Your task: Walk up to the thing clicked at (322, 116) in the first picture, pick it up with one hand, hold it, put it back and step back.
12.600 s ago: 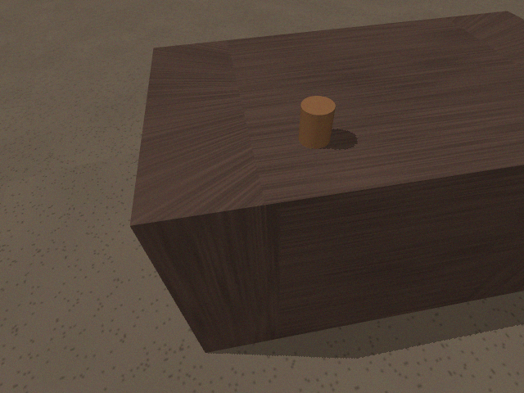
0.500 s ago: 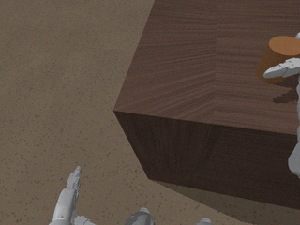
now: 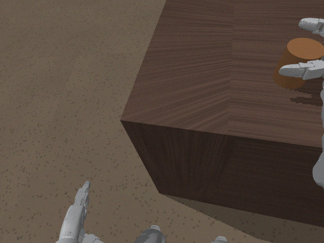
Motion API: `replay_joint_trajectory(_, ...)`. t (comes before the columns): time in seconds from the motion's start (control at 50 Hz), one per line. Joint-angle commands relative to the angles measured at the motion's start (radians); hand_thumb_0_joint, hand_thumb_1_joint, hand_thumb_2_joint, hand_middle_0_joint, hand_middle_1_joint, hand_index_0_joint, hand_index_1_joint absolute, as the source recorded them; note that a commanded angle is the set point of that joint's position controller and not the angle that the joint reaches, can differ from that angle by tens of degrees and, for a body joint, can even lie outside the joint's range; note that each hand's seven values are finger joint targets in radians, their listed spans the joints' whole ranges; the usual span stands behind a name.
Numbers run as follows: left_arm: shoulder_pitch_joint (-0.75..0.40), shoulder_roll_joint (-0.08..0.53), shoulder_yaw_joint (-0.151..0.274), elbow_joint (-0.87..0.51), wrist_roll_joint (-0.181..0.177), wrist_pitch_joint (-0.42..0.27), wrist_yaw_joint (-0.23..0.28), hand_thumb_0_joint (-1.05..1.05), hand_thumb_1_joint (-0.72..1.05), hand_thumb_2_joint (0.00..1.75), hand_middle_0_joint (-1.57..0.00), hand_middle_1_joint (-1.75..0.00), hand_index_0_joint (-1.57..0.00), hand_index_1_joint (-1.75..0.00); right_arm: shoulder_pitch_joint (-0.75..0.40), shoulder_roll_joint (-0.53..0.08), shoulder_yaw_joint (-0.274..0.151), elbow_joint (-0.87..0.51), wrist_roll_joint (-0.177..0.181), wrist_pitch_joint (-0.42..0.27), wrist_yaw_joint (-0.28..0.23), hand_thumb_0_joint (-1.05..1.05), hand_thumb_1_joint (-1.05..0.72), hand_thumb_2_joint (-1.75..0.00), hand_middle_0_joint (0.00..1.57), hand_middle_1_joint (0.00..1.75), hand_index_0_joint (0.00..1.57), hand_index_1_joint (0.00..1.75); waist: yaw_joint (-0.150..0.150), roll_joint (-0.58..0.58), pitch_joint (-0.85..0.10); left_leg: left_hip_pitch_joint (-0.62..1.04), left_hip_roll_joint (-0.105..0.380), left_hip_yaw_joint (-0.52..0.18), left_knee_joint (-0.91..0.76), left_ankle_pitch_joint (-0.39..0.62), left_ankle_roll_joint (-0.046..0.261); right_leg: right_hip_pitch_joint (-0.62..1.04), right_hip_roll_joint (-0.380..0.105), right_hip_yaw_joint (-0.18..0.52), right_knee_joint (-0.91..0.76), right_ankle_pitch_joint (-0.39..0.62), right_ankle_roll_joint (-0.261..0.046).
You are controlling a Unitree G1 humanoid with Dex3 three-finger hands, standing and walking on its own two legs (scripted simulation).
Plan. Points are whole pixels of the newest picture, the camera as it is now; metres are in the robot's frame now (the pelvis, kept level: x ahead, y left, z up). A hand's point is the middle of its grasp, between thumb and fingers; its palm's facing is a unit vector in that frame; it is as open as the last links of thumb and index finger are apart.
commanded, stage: close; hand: right
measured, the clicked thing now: (296, 64) +0.53 -0.21 +0.12
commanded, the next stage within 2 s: settle in 0.18 s
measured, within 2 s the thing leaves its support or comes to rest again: leaves its support in 0.56 s
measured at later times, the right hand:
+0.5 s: hand (303, 50) +0.53 -0.21 +0.15, palm faces +0.17 +0.99 +0.01, open 6.0 cm
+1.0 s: hand (316, 28) +0.54 -0.21 +0.20, palm faces +0.16 +0.99 +0.01, open 6.0 cm
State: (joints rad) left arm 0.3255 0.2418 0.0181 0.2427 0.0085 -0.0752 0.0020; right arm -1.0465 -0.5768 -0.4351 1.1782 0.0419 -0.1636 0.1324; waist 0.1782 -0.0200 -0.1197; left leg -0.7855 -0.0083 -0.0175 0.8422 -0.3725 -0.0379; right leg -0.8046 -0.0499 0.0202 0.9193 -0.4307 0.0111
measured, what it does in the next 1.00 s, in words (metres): stands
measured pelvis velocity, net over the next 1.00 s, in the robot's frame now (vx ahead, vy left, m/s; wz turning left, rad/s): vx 0.01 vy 0.01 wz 0.00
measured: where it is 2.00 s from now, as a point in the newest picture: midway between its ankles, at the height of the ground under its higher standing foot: outside the picture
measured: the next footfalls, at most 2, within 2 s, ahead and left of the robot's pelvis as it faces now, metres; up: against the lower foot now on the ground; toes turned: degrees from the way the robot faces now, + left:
none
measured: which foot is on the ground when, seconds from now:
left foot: down 0.00-1.00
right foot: down 0.00-1.00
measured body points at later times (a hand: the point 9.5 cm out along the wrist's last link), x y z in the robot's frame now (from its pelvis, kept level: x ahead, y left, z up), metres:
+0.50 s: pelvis +0.00 +0.01 +0.00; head +0.10 -0.01 +0.44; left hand +0.14 +0.27 -0.03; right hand +0.52 -0.26 +0.15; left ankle +0.01 +0.15 -0.69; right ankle +0.00 -0.12 -0.69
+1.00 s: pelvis +0.01 +0.01 +0.02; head +0.10 -0.01 +0.46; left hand +0.16 +0.26 -0.03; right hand +0.53 -0.27 +0.20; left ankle +0.01 +0.15 -0.69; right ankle +0.00 -0.12 -0.69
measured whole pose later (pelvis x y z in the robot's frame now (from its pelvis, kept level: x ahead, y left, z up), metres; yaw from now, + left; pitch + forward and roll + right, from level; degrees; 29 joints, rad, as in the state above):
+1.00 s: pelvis +0.01 +0.01 +0.02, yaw +0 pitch +16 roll +2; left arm 0.32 0.25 0.00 0.26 -0.01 -0.08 0.01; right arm -1.10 -0.60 -0.43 1.18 0.04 -0.08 0.14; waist 0.16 -0.02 -0.11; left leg -0.68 0.00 -0.02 0.75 -0.35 -0.03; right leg -0.68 -0.05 0.01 0.81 -0.40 0.02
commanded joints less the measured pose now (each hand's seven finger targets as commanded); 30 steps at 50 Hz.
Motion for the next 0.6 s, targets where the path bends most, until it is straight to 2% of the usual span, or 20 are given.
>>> replay_joint_trajectory(0.0, -0.078, 0.141, 0.057, -0.244, 0.0, -0.071, 0.016, 0.0, -0.54, 0.04, -0.04, -0.04, -0.05, -0.04, -0.563, -0.217, 0.002, -0.271, 0.016, -0.081, -0.013, 0.0, 0.14, -0.63, 1.07, 0.89, 1.08, 0.89, 0.029, -0.116, -0.545, 0.183, -0.031, 0.044, -0.061, 0.346, 0.043, 0.386, 0.017, 0.004, -0.091, 0.413, -0.016)
replay_joint_trajectory(0.04, 0.087, 0.171, 0.109, -0.109, 0.004, -0.054, 0.019, 0.0, -0.54, 0.04, -0.04, -0.05, -0.05, -0.04, -0.488, -0.274, -0.025, -0.198, 0.003, -0.072, -0.02, 0.0, 0.05, -0.71, 1.12, 0.96, 1.12, 0.96, 0.028, -0.135, -0.485, 0.191, -0.028, 0.044, -0.064, 0.369, 0.044, 0.366, 0.027, -0.007, -0.091, 0.418, -0.016)
replay_joint_trajectory(0.06, 0.074, 0.17, 0.095, -0.148, 0.0, -0.05, 0.014, 0.0, -0.53, 0.03, -0.04, -0.05, -0.05, -0.03, -0.449, -0.241, -0.014, -0.164, 0.011, -0.063, -0.022, 0.0, -0.02, -0.74, 1.14, 0.98, 1.14, 0.99, 0.03, -0.097, -0.428, 0.179, -0.032, 0.048, -0.075, 0.347, 0.044, 0.341, 0.027, -0.002, -0.101, 0.402, -0.017)
replay_joint_trajectory(0.08, 0.024, 0.133, 0.054, -0.177, 0.001, -0.054, 0.008, 0.0, -0.53, 0.03, -0.04, -0.04, -0.06, -0.03, -0.46, -0.206, 0.004, -0.175, 0.008, -0.064, -0.024, 0.0, -0.06, -0.78, 1.17, 1.02, 1.17, 1.02, 0.022, -0.101, -0.429, 0.181, -0.029, 0.041, -0.076, 0.338, 0.041, 0.329, 0.029, -0.009, -0.1, 0.375, -0.021)
replay_joint_trajectory(0.1, -0.01, 0.132, 0.062, -0.211, 0.0, -0.059, 0.01, 0.0, -0.53, 0.03, -0.05, -0.05, -0.06, -0.03, -0.508, -0.211, 0.0, -0.208, 0.007, -0.073, -0.027, 0.0, -0.09, -0.86, 1.22, 1.1, 1.23, 1.1, 0.039, -0.089, -0.471, 0.194, -0.028, 0.041, -0.072, 0.346, 0.039, 0.339, 0.027, -0.008, -0.097, 0.371, -0.022)
replay_joint_trajectory(0.14, 0.009, 0.141, 0.058, -0.226, 0.001, -0.054, 0.011, 0.0, -0.52, 0.02, -0.04, -0.05, -0.06, -0.03, -0.507, -0.276, -0.03, -0.23, 0.004, -0.079, -0.032, 0.0, -0.18, -0.99, 1.29, 1.21, 1.3, 1.21, 0.014, -0.1, -0.502, 0.231, -0.025, 0.04, -0.07, 0.353, 0.041, 0.338, 0.031, -0.012, -0.098, 0.374, -0.019)
replay_joint_trajectory(0.16, 0.059, 0.134, 0.06, -0.186, 0.003, -0.05, 0.008, 0.0, -0.52, 0.02, -0.04, -0.05, -0.06, -0.03, -0.499, -0.272, -0.028, -0.223, 0.002, -0.078, -0.026, 0.0, -0.23, -1.04, 1.3, 1.25, 1.31, 1.25, 0.025, -0.134, -0.5, 0.203, -0.027, 0.044, -0.061, 0.375, 0.045, 0.365, 0.026, -0.007, -0.094, 0.423, -0.013)
replay_joint_trajectory(0.2, 0.036, 0.133, 0.055, -0.217, 0.002, -0.049, 0.006, 0.0, -0.52, 0.02, -0.04, -0.04, -0.06, -0.03, -0.5, -0.259, -0.017, -0.202, -0.005, -0.074, -0.028, 0.0, -0.31, -1.09, 1.33, 1.29, 1.34, 1.29, 0.021, -0.119, -0.457, 0.192, -0.027, 0.043, -0.069, 0.351, 0.044, 0.344, 0.029, -0.011, -0.098, 0.391, -0.015)
replay_joint_trajectory(0.24, 0.023, 0.142, 0.064, -0.226, 0.003, -0.05, 0.005, 0.0, -0.52, 0.02, -0.04, -0.05, -0.06, -0.03, -0.464, -0.258, -0.028, -0.135, -0.002, -0.077, -0.027, 0.0, -0.36, -1.15, 1.38, 1.35, 1.39, 1.35, 0.036, -0.097, -0.417, 0.167, -0.029, 0.045, -0.069, 0.327, 0.045, 0.317, 0.024, -0.003, -0.097, 0.37, -0.014)
replay_joint_trajectory(0.26, -0.008, 0.161, 0.073, -0.257, 0.007, -0.052, 0.006, 0.0, -0.51, 0.01, -0.04, -0.04, -0.06, -0.03, -0.486, -0.281, -0.038, -0.159, -0.008, -0.084, -0.029, 0.0, -0.34, -1.15, 1.38, 1.35, 1.39, 1.35, 0.03, -0.104, -0.448, 0.162, -0.03, 0.046, -0.065, 0.309, 0.047, 0.316, 0.022, 0.002, -0.099, 0.357, -0.014)
replay_joint_trajectory(0.32, 0.022, 0.139, 0.055, -0.269, 0.007, -0.046, 0.002, 0.0, -0.53, 0.04, -0.05, -0.05, -0.06, -0.04, -0.479, -0.28, -0.028, -0.164, -0.019, -0.089, -0.022, 0.0, -0.27, -1.22, 1.32, 1.38, 1.35, 1.38, 0.017, -0.123, -0.473, 0.191, -0.028, 0.039, -0.064, 0.314, 0.046, 0.318, 0.024, -0.008, -0.096, 0.353, -0.014)
replay_joint_trajectory(0.36, 0.054, 0.138, 0.061, -0.248, 0.008, -0.047, 0.001, 0.0, -0.53, 0.04, -0.05, -0.05, -0.06, -0.04, -0.529, -0.291, -0.032, -0.234, -0.013, -0.089, -0.012, 0.0, -0.29, -1.26, 1.32, 1.4, 1.35, 1.4, 0.017, -0.186, -0.546, 0.195, -0.027, 0.038, -0.055, 0.36, 0.047, 0.387, 0.023, -0.01, -0.085, 0.423, -0.009)
replay_joint_trajectory(0.4, 0.04, 0.159, 0.074, -0.264, 0.007, -0.046, 0.004, 0.0, -0.53, 0.04, -0.05, -0.05, -0.06, -0.04, -0.504, -0.287, -0.035, -0.209, -0.006, -0.077, -0.012, 0.0, -0.29, -1.3, 1.32, 1.43, 1.35, 1.43, 0.026, -0.148, -0.531, 0.209, -0.029, 0.043, -0.062, 0.364, 0.047, 0.37, 0.023, -0.006, -0.088, 0.417, -0.01)
replay_joint_trajectory(0.42, 0.005, 0.152, 0.065, -0.272, 0.005, -0.047, 0.005, 0.0, -0.53, 0.04, -0.05, -0.05, -0.06, -0.04, -0.567, -0.316, -0.04, -0.297, -0.003, -0.08, -0.016, 0.0, -0.32, -1.32, 1.35, 1.45, 1.38, 1.45, 0.002, -0.185, -0.552, 0.218, -0.028, 0.039, -0.069, 0.348, 0.046, 0.383, 0.025, -0.011, -0.097, 0.401, -0.011)
replay_joint_trajectory(0.44, 0.005, 0.13, 0.047, -0.262, 0.004, -0.048, 0.007, 0.0, -0.53, 0.04, -0.05, -0.05, -0.06, -0.04, -0.566, -0.297, -0.029, -0.252, -0.004, -0.073, -0.018, 0.0, -0.32, -1.32, 1.35, 1.46, 1.38, 1.46, 0.017, -0.169, -0.518, 0.218, -0.028, 0.039, -0.079, 0.33, 0.045, 0.365, 0.026, -0.015, -0.097, 0.365, -0.015)
replay_joint_trajectory(0.46, 0.043, 0.117, 0.042, -0.206, 0.004, -0.045, 0.006, 0.0, -0.53, 0.04, -0.05, -0.05, -0.06, -0.04, -0.57, -0.28, -0.024, -0.255, 0.0, -0.068, -0.019, 0.0, -0.29, -1.31, 1.35, 1.46, 1.39, 1.46, 0.011, -0.172, -0.511, 0.233, -0.027, 0.035, -0.083, 0.326, 0.043, 0.343, 0.03, -0.019, -0.105, 0.34, -0.018)
replay_joint_trajectory(0.48, -0.005, 0.136, 0.044, -0.267, -0.002, -0.051, 0.01, 0.0, -0.53, 0.04, -0.05, -0.05, -0.06, -0.04, -0.58, -0.312, -0.047, -0.302, 0.009, -0.067, -0.023, 0.0, -0.3, -1.3, 1.35, 1.45, 1.38, 1.45, 0.005, -0.147, -0.526, 0.249, -0.03, 0.038, -0.093, 0.313, 0.042, 0.349, 0.029, -0.014, -0.114, 0.327, -0.019)
replay_joint_trajectory(0.5, -0.05, 0.141, 0.052, -0.289, -0.004, -0.056, 0.016, 0.0, -0.53, 0.04, -0.05, -0.05, -0.06, -0.04, -0.595, -0.318, -0.036, -0.302, 0.003, -0.065, -0.028, 0.0, -0.28, -1.31, 1.33, 1.45, 1.37, 1.45, 0.006, -0.146, -0.539, 0.258, -0.027, 0.033, -0.097, 0.307, 0.041, 0.35, 0.03, -0.019, -0.114, 0.313, -0.021)
replay_joint_trajectory(0.54, 0.052, 0.139, 0.05, -0.192, 0.0, -0.047, 0.018, 0.0, -0.52, 0.04, -0.05, -0.05, -0.06, -0.04, -0.59, -0.31, -0.032, -0.298, 0.004, -0.058, -0.028, 0.0, -0.29, -1.29, 1.35, 1.43, 1.38, 1.43, 0.008, -0.177, -0.528, 0.236, -0.033, 0.042, -0.094, 0.323, 0.047, 0.396, 0.029, -0.014, -0.126, 0.36, -0.014)
replay_joint_trajectory(0.58, -0.014, 0.152, 0.057, -0.265, -0.008, -0.057, 0.026, 0.0, -0.53, 0.04, -0.05, -0.05, -0.06, -0.04, -0.591, -0.305, -0.023, -0.307, 0.009, -0.049, -0.028, 0.0, -0.3, -1.29, 1.34, 1.43, 1.37, 1.43, 0.014, -0.131, -0.535, 0.264, -0.031, 0.04, -0.106, 0.347, 0.042, 0.397, 0.031, -0.018, -0.123, 0.366, -0.02)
